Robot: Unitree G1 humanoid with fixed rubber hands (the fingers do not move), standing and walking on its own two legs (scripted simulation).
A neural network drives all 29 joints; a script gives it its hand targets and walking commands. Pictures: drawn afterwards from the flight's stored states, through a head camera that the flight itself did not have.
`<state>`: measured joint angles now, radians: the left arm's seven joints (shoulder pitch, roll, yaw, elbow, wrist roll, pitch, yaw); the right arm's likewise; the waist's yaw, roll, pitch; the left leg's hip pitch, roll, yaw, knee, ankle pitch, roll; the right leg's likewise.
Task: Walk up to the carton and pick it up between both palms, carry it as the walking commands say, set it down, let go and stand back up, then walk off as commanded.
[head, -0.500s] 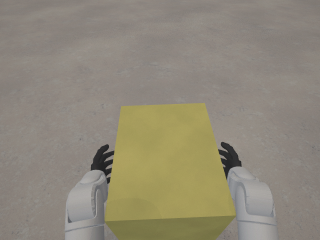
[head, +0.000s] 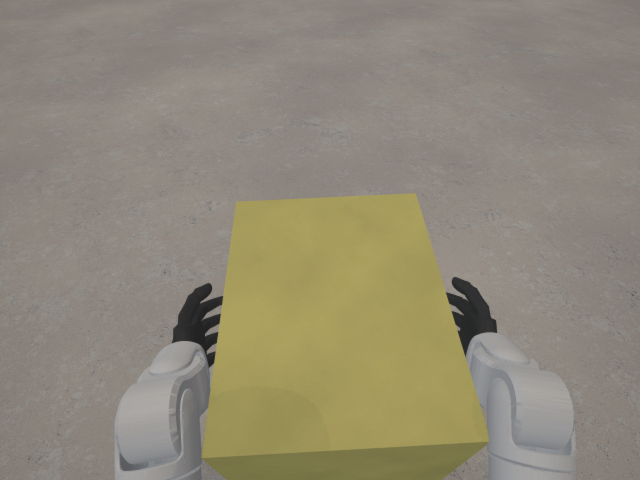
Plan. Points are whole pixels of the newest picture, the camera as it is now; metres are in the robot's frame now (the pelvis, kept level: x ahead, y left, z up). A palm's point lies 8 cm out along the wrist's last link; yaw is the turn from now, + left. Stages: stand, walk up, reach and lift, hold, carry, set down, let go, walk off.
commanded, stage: carry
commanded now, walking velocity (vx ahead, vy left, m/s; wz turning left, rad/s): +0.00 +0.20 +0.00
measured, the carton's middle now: (333, 352) +0.29 +0.00 +0.03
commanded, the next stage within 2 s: none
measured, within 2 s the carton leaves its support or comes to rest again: neither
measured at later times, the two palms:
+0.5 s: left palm (61, 377) +0.23 +0.29 +0.08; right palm (356, 358) +0.25 -0.02 +0.09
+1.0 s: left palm out of the picture +0.19 +0.38 +0.11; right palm (275, 404) +0.19 +0.06 +0.10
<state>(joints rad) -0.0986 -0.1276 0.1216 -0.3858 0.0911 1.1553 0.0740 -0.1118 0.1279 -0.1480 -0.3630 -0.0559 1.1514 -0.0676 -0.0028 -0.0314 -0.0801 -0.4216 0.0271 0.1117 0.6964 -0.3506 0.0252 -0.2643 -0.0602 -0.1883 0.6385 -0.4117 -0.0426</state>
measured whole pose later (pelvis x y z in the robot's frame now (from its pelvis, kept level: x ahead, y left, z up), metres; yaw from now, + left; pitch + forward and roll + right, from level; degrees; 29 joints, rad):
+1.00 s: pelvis -0.07 +0.22 +0.02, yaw +1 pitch +3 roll +2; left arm -0.14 -0.13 0.15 -0.39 0.09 1.20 0.06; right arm -0.15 0.13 -0.15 -0.39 -0.09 1.21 -0.06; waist 0.00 -0.01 -0.06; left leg -0.49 0.04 0.04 0.86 -0.38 -0.04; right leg -0.26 -0.15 -0.12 0.48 -0.26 0.05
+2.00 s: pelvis -0.20 +0.50 +0.00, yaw +2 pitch +3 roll +1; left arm -0.13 -0.13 0.17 -0.39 0.08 1.19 0.05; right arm -0.15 0.13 -0.12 -0.38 -0.10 1.20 -0.06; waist 0.02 0.01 -0.08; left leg -0.41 -0.03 0.15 0.54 -0.19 0.08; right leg -0.33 -0.05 -0.15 0.61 -0.38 0.00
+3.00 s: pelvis -0.33 +0.77 +0.00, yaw +4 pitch +2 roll +2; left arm -0.12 -0.13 0.16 -0.42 0.09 1.20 0.05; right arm -0.15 0.13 -0.13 -0.39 -0.09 1.20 -0.06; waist -0.02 -0.05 -0.03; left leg -0.35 0.02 0.10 0.55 -0.22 0.00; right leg -0.44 -0.20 -0.05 0.77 -0.46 0.08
